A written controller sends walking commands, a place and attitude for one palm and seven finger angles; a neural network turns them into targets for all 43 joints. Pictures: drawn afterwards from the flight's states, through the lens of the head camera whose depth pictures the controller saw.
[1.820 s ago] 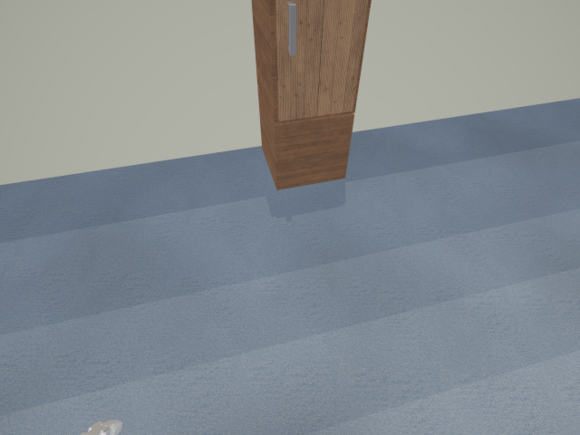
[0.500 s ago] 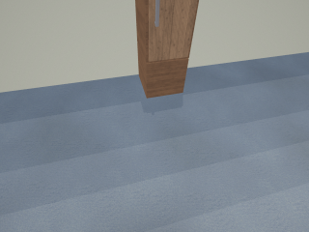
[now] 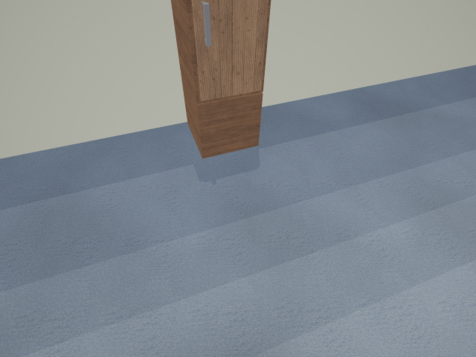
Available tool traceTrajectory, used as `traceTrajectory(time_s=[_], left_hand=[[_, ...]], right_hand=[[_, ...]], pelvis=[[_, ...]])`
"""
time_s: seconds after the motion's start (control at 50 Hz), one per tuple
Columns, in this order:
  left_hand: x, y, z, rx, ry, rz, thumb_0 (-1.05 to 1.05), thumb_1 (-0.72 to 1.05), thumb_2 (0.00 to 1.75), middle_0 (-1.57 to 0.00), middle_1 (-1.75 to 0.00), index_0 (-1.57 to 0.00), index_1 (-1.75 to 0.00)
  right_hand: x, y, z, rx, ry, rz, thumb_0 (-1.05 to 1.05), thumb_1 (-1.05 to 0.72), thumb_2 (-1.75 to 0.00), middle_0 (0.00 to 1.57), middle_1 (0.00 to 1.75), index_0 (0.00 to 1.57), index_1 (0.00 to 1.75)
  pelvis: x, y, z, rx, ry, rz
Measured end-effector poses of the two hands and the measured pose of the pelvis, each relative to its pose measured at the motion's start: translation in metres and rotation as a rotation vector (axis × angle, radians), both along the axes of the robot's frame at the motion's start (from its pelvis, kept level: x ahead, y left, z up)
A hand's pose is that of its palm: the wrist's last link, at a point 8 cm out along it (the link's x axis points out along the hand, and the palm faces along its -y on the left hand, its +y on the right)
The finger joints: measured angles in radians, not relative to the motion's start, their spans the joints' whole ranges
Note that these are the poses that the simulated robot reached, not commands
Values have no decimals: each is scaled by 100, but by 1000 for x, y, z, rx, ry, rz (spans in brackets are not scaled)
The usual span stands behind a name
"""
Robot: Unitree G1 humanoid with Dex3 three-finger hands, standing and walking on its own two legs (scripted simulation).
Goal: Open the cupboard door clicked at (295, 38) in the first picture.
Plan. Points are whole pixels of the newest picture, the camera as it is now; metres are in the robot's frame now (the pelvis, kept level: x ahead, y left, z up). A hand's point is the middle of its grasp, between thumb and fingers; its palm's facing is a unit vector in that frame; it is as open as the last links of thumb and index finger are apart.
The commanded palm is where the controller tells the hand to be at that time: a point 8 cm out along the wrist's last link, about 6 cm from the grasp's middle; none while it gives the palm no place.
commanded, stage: walk to a spot facing it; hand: left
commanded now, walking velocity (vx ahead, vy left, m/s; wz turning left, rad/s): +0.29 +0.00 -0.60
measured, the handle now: (206, 23) +1.35 +0.25 +0.04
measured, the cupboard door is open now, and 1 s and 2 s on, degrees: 0 0 0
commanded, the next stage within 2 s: turn to face it in 1.88 s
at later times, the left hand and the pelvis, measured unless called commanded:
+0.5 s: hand out of the picture +0.14 +0.15 -0.16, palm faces -0.13 -0.97 -0.20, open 7.4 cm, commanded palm none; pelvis +0.15 -0.03 +0.01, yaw -14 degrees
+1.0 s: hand (211, 205) +0.53 +0.12 -0.16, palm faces -0.46 -0.87 -0.18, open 7.4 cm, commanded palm none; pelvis +0.36 -0.01 +0.01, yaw -31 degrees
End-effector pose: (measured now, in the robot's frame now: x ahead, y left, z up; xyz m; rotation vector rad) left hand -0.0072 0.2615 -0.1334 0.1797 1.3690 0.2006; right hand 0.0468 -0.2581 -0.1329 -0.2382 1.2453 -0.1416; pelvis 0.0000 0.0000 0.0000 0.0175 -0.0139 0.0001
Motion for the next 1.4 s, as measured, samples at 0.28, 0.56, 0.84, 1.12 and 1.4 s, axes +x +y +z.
traceTrajectory(time_s=[0.28,0.56,0.84,1.12,1.4], left_hand=[[89,-67,3,-23,-29,-91,0,91,90,-20,-30,-20,-30],[183,-52,-2,-47,76,-158,0,91,90,-20,-30,-20,-30],[438,-32,-6,-68,-86,-406,0,91,90,-20,-30,-19,-30],[617,-173,0,-145,-141,-698,0,91,90,-19,-30,-19,-30],[708,-308,-3,-143,-229,-763,-2,93,90,-20,-30,-20,-30]], right_hand=[[21,-38,-8,37,75,-160,1,-91,-90,20,30,20,30],[224,-17,20,44,-238,-174,0,-91,-90,20,30,20,30],[202,26,23,-37,-82,-479,-1,-93,-90,20,30,20,30],[142,93,14,122,272,-801,0,-91,-90,20,30,20,30],[257,-27,-14,158,162,-892,1,-91,-90,20,30,20,30]], pelvis=[[71,-44,1,-6,3,-137],[185,-22,2,-29,28,-268],[305,5,7,-41,-4,-451],[399,-45,5,-18,20,-604],[483,-158,-5,-28,2,-718]])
